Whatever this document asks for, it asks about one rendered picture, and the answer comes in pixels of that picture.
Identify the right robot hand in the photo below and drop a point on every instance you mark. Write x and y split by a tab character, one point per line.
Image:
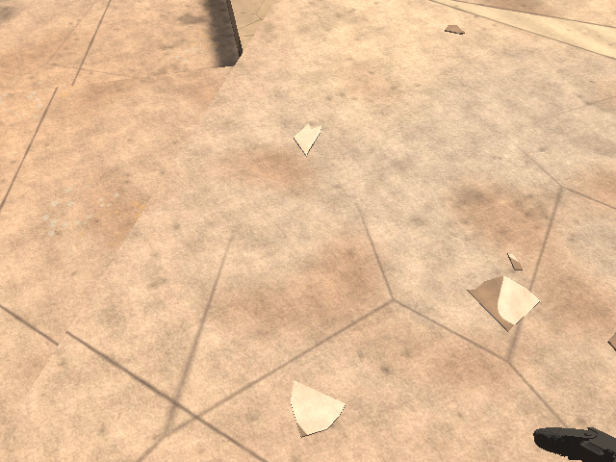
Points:
589	445

